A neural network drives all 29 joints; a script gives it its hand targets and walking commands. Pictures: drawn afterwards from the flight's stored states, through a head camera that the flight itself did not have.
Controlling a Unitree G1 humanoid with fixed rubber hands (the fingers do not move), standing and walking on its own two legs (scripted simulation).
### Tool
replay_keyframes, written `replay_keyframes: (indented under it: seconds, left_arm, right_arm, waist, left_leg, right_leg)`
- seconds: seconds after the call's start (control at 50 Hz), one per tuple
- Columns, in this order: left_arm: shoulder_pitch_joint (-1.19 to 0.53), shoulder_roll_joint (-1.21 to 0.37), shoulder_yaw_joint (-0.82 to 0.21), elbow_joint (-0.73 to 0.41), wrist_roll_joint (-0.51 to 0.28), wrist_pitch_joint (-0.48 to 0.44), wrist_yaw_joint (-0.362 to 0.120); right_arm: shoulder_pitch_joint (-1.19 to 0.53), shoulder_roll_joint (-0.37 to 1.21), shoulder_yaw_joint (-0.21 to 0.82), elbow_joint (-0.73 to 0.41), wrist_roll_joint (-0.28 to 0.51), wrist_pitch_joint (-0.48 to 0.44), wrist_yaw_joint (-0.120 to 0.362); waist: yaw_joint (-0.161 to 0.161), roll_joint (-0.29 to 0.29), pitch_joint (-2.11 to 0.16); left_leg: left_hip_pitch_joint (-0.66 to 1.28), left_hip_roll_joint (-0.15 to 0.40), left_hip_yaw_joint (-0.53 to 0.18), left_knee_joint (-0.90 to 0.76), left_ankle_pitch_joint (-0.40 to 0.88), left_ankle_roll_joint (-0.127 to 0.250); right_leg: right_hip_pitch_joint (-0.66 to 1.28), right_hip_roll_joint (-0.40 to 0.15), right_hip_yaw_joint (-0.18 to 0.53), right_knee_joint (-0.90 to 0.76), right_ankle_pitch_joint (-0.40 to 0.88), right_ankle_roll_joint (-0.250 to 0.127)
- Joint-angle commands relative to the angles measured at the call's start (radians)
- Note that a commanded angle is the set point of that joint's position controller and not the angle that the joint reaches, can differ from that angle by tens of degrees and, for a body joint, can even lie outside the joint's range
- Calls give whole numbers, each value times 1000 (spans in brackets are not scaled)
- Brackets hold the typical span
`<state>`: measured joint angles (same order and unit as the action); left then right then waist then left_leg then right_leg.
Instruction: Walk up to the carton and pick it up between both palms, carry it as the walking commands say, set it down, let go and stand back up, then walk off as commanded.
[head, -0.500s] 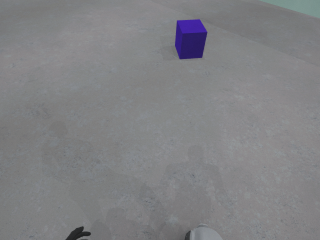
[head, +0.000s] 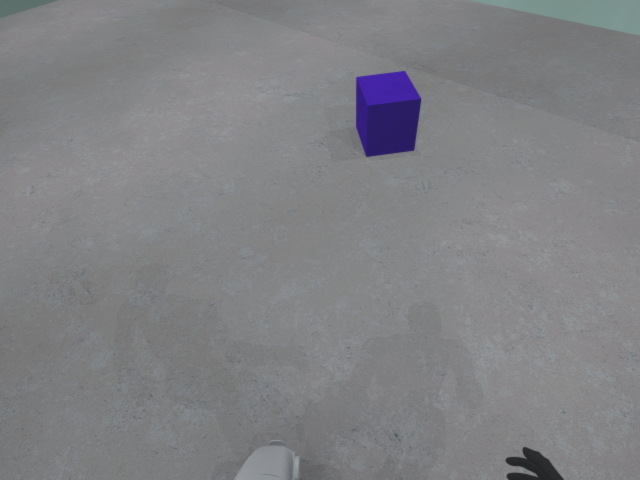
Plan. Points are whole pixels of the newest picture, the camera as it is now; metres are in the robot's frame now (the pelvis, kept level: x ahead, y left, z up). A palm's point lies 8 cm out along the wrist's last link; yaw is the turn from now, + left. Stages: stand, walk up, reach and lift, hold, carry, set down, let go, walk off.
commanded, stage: walk up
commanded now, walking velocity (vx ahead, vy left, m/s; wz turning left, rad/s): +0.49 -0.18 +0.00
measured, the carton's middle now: (385, 114) +1.91 -0.08 -0.64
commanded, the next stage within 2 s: none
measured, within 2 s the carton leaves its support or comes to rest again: neither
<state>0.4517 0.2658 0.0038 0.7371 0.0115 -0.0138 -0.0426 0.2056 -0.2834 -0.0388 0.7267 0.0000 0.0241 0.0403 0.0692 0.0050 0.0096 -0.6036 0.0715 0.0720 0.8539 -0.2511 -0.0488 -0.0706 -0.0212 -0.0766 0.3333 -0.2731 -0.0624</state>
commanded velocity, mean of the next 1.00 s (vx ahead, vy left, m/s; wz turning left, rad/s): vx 0.49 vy -0.20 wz -0.02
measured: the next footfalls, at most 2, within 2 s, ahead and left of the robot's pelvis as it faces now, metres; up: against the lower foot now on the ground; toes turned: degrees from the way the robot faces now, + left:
left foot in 0.16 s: +0.21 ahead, +0.15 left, +0.00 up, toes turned +11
right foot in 0.60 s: +0.52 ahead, -0.13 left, +0.00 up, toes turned -6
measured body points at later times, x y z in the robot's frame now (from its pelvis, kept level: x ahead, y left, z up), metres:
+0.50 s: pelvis +0.28 +0.01 -0.01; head +0.29 +0.01 +0.44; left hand +0.37 +0.26 -0.13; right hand +0.33 -0.27 -0.14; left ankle +0.17 +0.14 -0.75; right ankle +0.43 -0.14 -0.71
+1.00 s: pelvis +0.52 -0.06 +0.00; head +0.52 -0.09 +0.45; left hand +0.53 +0.20 -0.11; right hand +0.65 -0.32 -0.13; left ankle +0.61 +0.11 -0.67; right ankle +0.48 -0.13 -0.75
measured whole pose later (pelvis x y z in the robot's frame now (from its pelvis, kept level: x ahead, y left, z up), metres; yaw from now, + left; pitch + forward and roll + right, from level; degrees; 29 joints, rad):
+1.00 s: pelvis +0.52 -0.06 +0.00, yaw +0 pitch +0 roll +3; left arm 0.44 0.25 0.01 0.75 0.01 -0.02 -0.05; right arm 0.23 -0.28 -0.04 0.75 0.00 0.02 0.04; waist 0.05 0.01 0.00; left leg -0.62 0.08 0.07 0.97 -0.25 -0.05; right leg -0.12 -0.02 -0.10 0.35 -0.25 -0.07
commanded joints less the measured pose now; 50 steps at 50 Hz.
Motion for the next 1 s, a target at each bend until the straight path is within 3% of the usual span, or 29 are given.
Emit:
replay_keyframes:
  seconds: [0.0, 0.06, 0.08, 0.1, 0.12, 0.14, 0.16, 0.18, 0.2, 0.22, 0.26, 0.28, 0.34, 0.4, 0.46, 0.52, 0.54, 0.56, 0.58, 0.6, 0.62, 0.66, 0.68, 0.7, 0.72, 0.76, 0.82, 0.88, 0.98]
  left_arm:
    - [82, 123, 59, 53, 16, -24, 21]
    - [94, 135, 57, 76, 12, -19, 25]
    - [100, 134, 53, 81, 9, -16, 28]
    - [91, 135, 49, 81, 3, -15, 30]
    - [70, 125, 46, 62, -5, -18, 33]
    - [59, 104, 41, 28, -16, -29, 30]
    - [42, 66, 35, -12, -17, -31, 28]
    - [-41, 97, 56, -18, -20, -24, 29]
    - [-86, 98, 55, -9, -13, -20, 24]
    - [-103, 68, 47, -2, -3, -19, 20]
    - [-84, 46, 41, 3, 5, 3, -7]
    - [-88, 42, 41, 5, 14, 8, -14]
    - [-152, 42, 38, 1, 24, 8, -30]
    - [-238, 34, 28, 7, 23, 7, -45]
    - [-270, 39, 32, 22, 19, 8, -51]
    - [-199, 69, 31, 48, 15, 2, -43]
    - [-121, 88, 36, 73, 13, -6, -38]
    - [20, 115, 49, 107, 15, -16, -26]
    - [189, 216, 76, 143, 15, -27, -8]
    - [189, 290, 84, 128, 15, -25, 1]
    - [131, 255, 77, 121, 13, -21, 7]
    - [39, 147, 67, 91, 8, -35, 22]
    - [20, 116, 59, 82, 7, -41, 26]
    - [18, 103, 53, 73, 11, -42, 25]
    - [33, 97, 48, 70, 15, -42, 26]
    - [14, 89, 48, 52, 24, -34, 19]
    - [-20, 93, 58, 16, 30, -27, 20]
    - [19, 93, 61, 21, 27, -33, 22]
    - [55, 98, 66, 40, 22, -30, 21]
  right_arm:
    - [-178, -19, -2, -100, -28, -15, 5]
    - [-165, -14, -3, -104, -23, -32, -4]
    - [-146, -17, -7, -101, -22, -39, -9]
    - [-75, -32, -13, -81, -25, -49, -17]
    - [103, -81, -37, -27, -34, -62, -30]
    - [312, -211, -82, 20, -51, -70, -48]
    - [429, -327, -104, 50, -47, -64, -61]
    - [436, -293, -106, 71, -39, -60, -65]
    - [367, -226, -85, 57, -33, -63, -62]
    - [269, -168, -65, 36, -31, -65, -58]
    - [149, -99, -46, 24, -26, -70, -51]
    - [143, -94, -46, 25, -23, -76, -48]
    - [191, -112, -58, 52, -23, -87, -45]
    - [165, -123, -79, 52, -30, -81, -44]
    - [150, -140, -94, 64, -30, -74, -44]
    - [112, -172, -100, 63, -29, -65, -48]
    - [101, -177, -95, 61, -27, -63, -44]
    - [108, -158, -77, 46, -23, -57, -38]
    - [112, -90, -49, 10, -6, -52, -33]
    - [78, -51, -33, -35, 1, -44, -30]
    - [45, -51, -39, -28, -7, -41, -30]
    - [90, -57, -49, 18, -20, -50, -30]
    - [99, -56, -47, 30, -26, -49, -29]
    - [92, -55, -45, 30, -30, -43, -29]
    - [63, -40, -41, 13, -30, -32, -29]
    - [10, -32, -36, -18, -31, -11, -27]
    - [-23, -38, -29, -33, -39, 0, -13]
    - [-54, -35, -24, -45, -40, -1, -1]
    - [-132, -21, -12, -63, -34, -7, 9]
  waist:
    - [27, -169, 68]
    - [19, -199, 47]
    - [5, -169, 35]
    - [-31, -135, -11]
    - [-99, -49, -130]
    - [-180, 172, -269]
    - [-185, 330, -287]
    - [-170, 135, -244]
    - [-156, 50, -146]
    - [-125, 21, -49]
    - [-71, 92, 76]
    - [-60, 112, 93]
    - [-61, 128, 55]
    - [-59, 179, 85]
    - [-56, 214, 101]
    - [-24, 178, 48]
    - [4, 109, -12]
    - [55, -12, -109]
    - [91, -344, -217]
    - [65, -431, -184]
    - [45, -337, -137]
    - [11, -168, -149]
    - [-3, -135, -174]
    - [-8, -112, -176]
    - [-9, -125, -148]
    - [-8, -140, -26]
    - [-11, -174, 58]
    - [-4, -177, 42]
    - [15, -174, 55]
  left_leg:
    - [23, 23, 41, -173, 70, -21]
    - [103, -18, 92, -266, 11, -1]
    - [161, -31, 105, -315, 11, 9]
    - [290, -37, 122, -388, 59, 25]
    - [572, 3, 50, -390, 74, 69]
    - [876, 254, -292, -433, 116, 137]
    - [1012, 486, -647, -532, 281, 187]
    - [945, 464, -609, -541, 295, 208]
    - [822, 415, -506, -534, 280, 207]
    - [660, 366, -379, -536, 279, 188]
    - [465, 287, -204, -618, 174, 148]
    - [467, 273, -153, -632, 225, 143]
    - [516, 267, -69, -628, 305, 118]
    - [446, 228, 19, -650, 173, 87]
    - [434, 230, 23, -660, 85, 80]
    - [459, 232, 43, -536, 143, 66]
    - [442, 204, 61, -390, 189, 58]
    - [373, 143, 80, -157, 194, 42]
    - [205, -24, 90, 179, -175, 21]
    - [23, -97, -3, 351, -378, 26]
    - [4, -50, -61, 413, -352, 54]
    - [-9, 19, -87, 414, -198, 47]
    - [20, 32, -87, 388, -171, 43]
    - [43, 32, -72, 366, -162, 34]
    - [60, 33, -58, 343, -154, 23]
    - [41, 53, -48, 296, -115, 10]
    - [-64, 62, -22, 240, 3, -17]
    - [-79, 58, -11, 181, 77, -26]
    - [-52, 43, 19, -14, 109, -31]
  right_leg:
    - [11, -190, 86, -162, 6, -76]
    - [57, -180, 62, -66, 272, -69]
    - [62, -173, 58, -18, 347, -61]
    - [44, -149, 28, 75, 430, -45]
    - [-81, -112, 22, 300, 455, -19]
    - [-363, -27, -9, 609, 213, 37]
    - [-616, 87, 23, 825, -271, 57]
    - [-620, 5, 125, 895, -258, 45]
    - [-638, -39, 133, 904, -178, 40]
    - [-638, -69, 117, 890, -109, 36]
    - [-572, -99, 97, 817, -3, 56]
    - [-577, -88, 74, 790, 47, 61]
    - [-569, -94, 43, 605, 131, 83]
    - [-453, -86, -2, 374, 189, 84]
    - [-375, -66, -30, 299, 222, 73]
    - [-278, -50, -49, 255, 184, 49]
    - [-186, -51, -36, 233, 163, 32]
    - [-10, -64, 1, 192, 119, 9]
    - [141, -264, 369, -2, -25, -44]
    - [165, -354, 676, -140, -136, -69]
    - [120, -329, 612, -153, -213, -98]
    - [117, -275, 398, -49, 42, -72]
    - [91, -243, 319, -23, 142, -57]
    - [59, -219, 291, -13, 186, -54]
    - [-24, -219, 301, -45, 178, -60]
    - [-140, -210, 284, -130, -38, -76]
    - [-139, -215, 245, -203, -181, -67]
    - [-86, -215, 202, -219, -178, -44]
    - [-11, -194, 116, -200, -95, -58]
